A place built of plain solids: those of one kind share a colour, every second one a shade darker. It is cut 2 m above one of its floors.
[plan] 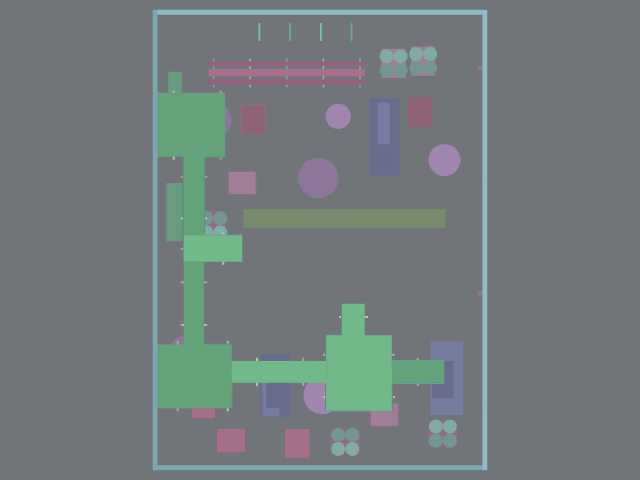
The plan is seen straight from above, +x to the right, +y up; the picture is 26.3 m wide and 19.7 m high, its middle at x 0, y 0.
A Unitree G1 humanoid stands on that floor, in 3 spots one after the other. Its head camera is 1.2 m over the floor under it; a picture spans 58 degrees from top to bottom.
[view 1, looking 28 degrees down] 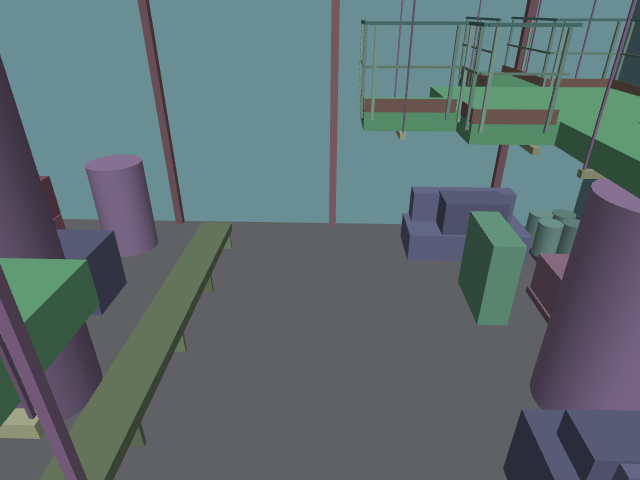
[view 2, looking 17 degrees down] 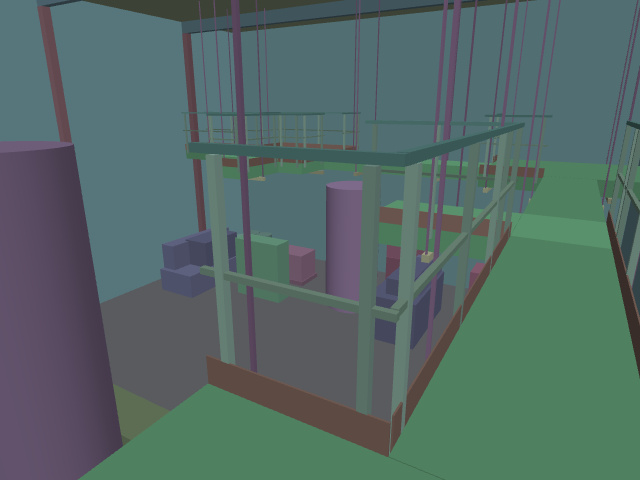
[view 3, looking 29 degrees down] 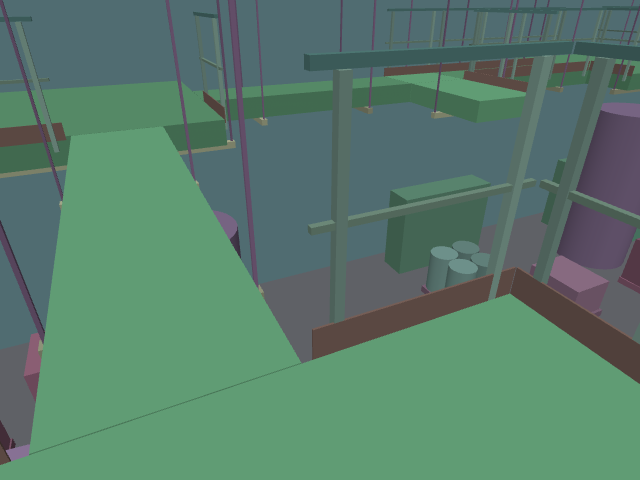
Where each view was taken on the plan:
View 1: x -5.17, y -2.23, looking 2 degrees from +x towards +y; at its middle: ground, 12.17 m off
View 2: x -5.17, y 4.63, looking -60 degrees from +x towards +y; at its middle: wall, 16.76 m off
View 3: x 1.37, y -5.41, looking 155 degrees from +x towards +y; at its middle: wall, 10.14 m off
